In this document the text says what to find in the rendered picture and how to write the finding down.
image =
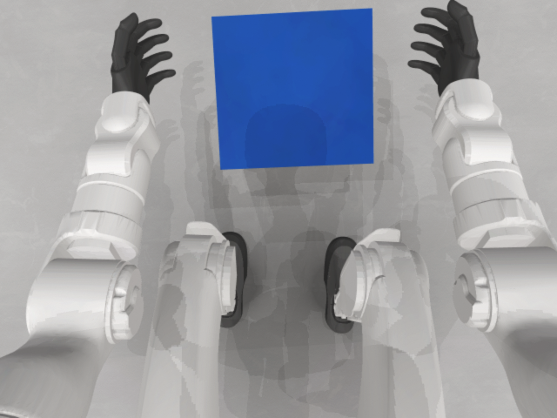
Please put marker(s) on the robot left upper arm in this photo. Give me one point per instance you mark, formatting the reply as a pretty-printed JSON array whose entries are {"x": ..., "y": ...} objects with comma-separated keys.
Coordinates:
[{"x": 79, "y": 310}]

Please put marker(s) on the right robot hand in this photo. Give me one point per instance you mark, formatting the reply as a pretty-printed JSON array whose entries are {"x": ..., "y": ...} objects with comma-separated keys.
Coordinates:
[{"x": 459, "y": 59}]

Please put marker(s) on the left robot forearm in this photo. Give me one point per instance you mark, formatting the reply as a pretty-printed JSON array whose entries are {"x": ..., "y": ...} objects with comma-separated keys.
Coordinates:
[{"x": 104, "y": 221}]

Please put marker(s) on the right robot shin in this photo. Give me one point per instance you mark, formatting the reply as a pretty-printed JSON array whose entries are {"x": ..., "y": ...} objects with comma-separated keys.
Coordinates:
[{"x": 382, "y": 234}]

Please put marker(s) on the right robot forearm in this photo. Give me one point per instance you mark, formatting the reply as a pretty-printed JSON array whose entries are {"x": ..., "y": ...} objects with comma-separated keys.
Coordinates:
[{"x": 489, "y": 197}]

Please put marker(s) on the robot right upper arm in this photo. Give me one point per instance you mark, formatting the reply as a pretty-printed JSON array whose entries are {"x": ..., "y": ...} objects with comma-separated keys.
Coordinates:
[{"x": 510, "y": 294}]

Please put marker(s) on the left robot thigh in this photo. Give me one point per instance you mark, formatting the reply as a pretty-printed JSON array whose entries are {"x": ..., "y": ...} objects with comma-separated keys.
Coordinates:
[{"x": 180, "y": 378}]

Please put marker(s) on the left robot hand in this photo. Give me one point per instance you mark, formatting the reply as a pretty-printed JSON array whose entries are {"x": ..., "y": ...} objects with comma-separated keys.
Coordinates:
[{"x": 129, "y": 70}]

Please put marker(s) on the carton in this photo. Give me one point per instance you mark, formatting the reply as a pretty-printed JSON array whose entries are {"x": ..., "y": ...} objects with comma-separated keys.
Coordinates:
[{"x": 294, "y": 89}]

